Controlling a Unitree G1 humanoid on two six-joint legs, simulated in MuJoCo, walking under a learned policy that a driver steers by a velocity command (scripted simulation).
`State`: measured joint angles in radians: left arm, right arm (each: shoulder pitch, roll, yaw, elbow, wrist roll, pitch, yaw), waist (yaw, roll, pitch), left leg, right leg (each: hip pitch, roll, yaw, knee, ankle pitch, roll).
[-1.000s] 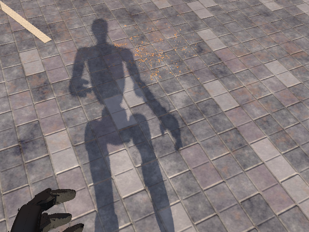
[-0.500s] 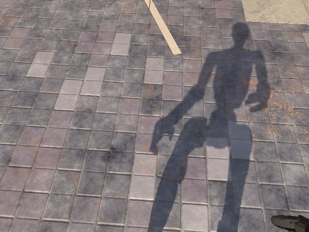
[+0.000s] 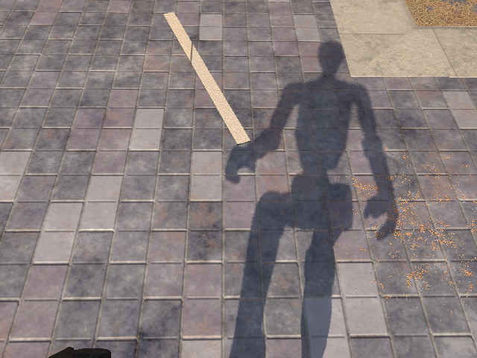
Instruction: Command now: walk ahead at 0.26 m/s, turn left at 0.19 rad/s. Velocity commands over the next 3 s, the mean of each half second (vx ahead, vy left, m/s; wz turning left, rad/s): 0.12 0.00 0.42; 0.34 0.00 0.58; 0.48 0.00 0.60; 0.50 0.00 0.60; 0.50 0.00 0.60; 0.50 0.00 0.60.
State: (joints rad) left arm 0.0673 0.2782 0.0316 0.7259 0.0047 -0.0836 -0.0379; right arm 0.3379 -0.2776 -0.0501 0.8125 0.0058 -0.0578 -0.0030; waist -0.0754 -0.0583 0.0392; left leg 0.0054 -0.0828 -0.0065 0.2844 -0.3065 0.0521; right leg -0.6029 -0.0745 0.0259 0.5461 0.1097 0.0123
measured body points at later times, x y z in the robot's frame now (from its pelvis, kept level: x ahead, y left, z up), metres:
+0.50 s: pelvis +0.11 +0.00 -0.01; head +0.13 +0.03 +0.44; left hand +0.20 +0.30 -0.13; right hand +0.30 -0.26 -0.10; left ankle +0.10 +0.11 -0.74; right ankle +0.19 -0.13 -0.74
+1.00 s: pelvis +0.29 +0.04 -0.01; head +0.30 +0.06 +0.44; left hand +0.35 +0.37 -0.09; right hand +0.45 -0.21 -0.12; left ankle +0.11 +0.11 -0.73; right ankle +0.41 -0.03 -0.74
